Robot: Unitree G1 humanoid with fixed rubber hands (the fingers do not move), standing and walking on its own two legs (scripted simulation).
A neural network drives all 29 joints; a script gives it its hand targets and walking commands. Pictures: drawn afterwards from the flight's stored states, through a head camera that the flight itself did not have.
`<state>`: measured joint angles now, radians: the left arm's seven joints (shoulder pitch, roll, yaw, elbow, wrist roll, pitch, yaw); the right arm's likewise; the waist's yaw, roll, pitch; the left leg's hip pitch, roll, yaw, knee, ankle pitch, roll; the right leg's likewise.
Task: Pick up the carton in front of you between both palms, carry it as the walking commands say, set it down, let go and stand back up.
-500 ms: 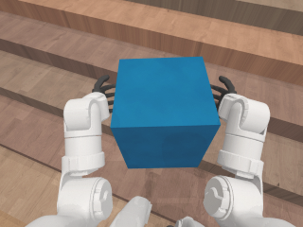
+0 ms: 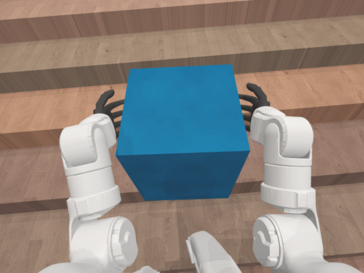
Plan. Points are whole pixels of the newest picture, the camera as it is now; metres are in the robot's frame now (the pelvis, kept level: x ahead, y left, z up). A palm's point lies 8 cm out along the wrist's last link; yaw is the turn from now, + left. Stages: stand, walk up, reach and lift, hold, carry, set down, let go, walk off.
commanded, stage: carry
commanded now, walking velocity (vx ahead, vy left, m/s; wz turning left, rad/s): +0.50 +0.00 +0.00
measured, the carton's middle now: (183, 139) +0.38 -0.07 +0.06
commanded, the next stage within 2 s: none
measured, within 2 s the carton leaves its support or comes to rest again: neither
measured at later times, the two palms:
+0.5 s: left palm out of the picture +0.63 +0.09 +0.29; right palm out of the picture +0.68 -0.20 +0.29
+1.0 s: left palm out of the picture +0.93 +0.06 +0.41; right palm out of the picture +0.90 -0.24 +0.41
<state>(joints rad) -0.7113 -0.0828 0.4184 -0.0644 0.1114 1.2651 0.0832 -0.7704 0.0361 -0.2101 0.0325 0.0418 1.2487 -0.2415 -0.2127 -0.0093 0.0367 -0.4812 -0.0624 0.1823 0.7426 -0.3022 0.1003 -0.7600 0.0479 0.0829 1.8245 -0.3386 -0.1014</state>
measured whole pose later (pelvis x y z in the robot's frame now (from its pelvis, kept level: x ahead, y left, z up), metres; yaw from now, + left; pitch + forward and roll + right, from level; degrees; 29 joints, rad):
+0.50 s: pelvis +0.29 -0.11 +0.15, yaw +2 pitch +4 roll -1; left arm -0.72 -0.06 0.26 -0.03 -0.02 1.24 0.22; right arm -0.73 0.10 -0.39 -0.10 -0.11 1.26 -0.13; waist 0.16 0.03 0.04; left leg -0.82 -0.03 0.02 1.71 -0.31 0.10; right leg -0.44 -0.01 -0.16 0.70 -0.33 -0.07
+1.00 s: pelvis +0.54 -0.05 +0.26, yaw -1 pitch +1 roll +3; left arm -0.75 -0.07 0.40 -0.10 0.11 1.29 0.10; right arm -0.80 0.06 -0.26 0.00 0.01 1.25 -0.24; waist -0.12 -0.02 0.10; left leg -0.55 -0.03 0.21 0.68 -0.16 0.12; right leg -0.71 0.03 0.02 1.56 -0.35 -0.06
